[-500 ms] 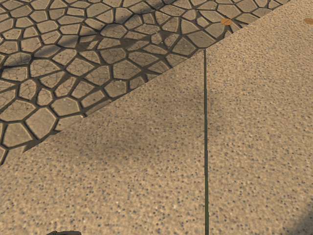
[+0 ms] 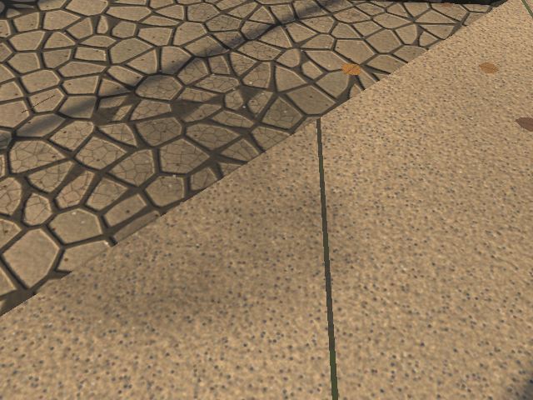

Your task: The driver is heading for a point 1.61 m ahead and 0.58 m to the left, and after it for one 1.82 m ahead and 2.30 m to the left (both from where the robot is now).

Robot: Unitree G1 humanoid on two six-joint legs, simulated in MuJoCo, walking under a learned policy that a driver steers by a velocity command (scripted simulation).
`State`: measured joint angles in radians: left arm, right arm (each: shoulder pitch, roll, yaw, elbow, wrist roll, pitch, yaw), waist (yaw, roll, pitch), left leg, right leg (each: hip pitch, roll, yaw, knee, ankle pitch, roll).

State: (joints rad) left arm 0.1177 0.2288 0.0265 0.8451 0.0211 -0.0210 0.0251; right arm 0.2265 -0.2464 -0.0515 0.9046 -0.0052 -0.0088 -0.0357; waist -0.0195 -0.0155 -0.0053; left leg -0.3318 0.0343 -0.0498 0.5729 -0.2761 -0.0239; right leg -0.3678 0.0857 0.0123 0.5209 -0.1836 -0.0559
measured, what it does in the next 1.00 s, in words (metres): walks ahead, turning left: left foot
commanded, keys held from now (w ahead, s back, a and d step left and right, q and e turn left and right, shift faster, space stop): q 0.18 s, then w+q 0.48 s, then w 0.34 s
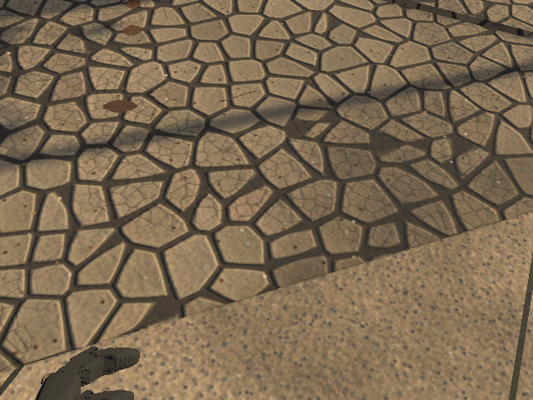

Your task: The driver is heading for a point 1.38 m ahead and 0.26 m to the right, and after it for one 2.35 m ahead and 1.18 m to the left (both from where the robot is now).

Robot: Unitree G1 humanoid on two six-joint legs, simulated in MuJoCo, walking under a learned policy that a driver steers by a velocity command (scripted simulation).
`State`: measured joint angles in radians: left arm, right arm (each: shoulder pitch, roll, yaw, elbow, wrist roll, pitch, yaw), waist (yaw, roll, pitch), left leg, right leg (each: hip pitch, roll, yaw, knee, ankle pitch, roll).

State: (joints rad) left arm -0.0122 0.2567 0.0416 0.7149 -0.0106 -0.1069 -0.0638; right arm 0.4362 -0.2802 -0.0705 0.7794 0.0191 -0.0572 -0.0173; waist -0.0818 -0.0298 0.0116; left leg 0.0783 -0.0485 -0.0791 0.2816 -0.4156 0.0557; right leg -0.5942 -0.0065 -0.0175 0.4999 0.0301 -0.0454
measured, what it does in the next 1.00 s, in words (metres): walks ahead: right foot, then left foot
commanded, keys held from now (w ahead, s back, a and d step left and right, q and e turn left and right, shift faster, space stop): w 0.82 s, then no key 0.18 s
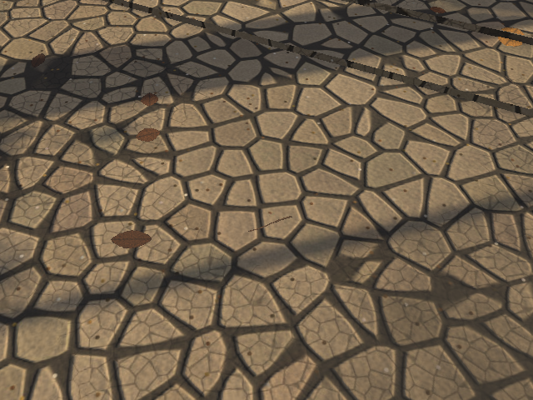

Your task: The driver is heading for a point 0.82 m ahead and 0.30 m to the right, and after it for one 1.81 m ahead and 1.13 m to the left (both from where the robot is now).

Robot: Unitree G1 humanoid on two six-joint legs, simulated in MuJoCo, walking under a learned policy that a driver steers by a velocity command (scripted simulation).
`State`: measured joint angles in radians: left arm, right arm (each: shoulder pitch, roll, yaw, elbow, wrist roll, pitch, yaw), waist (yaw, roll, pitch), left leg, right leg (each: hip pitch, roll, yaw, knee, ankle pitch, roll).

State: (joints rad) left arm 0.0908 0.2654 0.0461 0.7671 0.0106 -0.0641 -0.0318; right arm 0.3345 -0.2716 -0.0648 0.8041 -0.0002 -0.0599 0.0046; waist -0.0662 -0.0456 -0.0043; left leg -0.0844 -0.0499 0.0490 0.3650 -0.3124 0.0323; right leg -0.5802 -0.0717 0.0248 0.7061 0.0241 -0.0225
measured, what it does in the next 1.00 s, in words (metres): steps on the spot, turning right: right foot, then left foot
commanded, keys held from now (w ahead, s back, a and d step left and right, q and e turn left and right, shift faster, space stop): no key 0.36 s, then e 0.40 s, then w+e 0.24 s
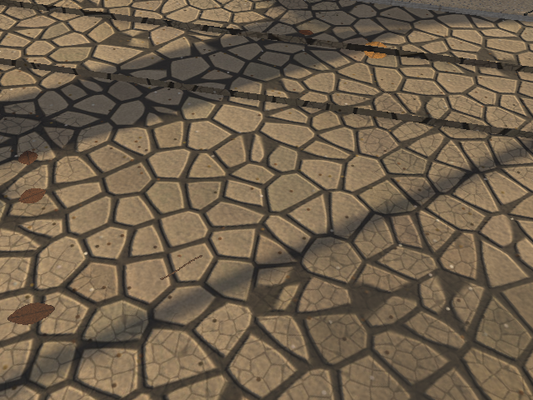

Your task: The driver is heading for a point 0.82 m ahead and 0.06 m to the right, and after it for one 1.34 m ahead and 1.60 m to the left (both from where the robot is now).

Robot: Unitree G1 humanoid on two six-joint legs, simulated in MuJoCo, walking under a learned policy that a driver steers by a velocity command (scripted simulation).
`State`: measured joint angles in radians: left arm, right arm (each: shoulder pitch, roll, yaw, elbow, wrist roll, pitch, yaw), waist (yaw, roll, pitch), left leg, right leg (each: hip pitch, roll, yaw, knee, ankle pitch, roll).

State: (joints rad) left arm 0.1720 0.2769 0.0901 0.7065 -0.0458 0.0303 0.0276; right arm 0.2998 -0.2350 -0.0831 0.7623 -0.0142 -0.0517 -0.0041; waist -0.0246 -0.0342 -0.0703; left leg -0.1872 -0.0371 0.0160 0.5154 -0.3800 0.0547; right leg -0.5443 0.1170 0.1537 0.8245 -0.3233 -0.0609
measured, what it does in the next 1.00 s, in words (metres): goes down: right foot, then left foot 0.11 m lower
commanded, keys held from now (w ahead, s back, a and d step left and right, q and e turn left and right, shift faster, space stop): w+e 0.22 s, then w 0.38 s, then w+q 0.40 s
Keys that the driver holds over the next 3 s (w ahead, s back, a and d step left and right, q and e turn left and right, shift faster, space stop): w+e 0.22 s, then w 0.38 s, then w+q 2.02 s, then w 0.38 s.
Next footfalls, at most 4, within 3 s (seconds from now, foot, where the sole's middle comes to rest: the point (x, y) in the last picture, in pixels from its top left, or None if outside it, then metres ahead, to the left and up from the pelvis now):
0.44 right None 0.23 -0.24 -0.77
0.96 left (302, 392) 0.62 -0.11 -0.88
1.36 right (363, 315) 0.86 -0.32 -0.88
1.90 left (252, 270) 1.02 0.02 -0.88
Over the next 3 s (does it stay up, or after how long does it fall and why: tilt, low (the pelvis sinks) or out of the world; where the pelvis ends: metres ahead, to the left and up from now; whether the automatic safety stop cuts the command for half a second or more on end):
stays up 1.33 0.25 -0.11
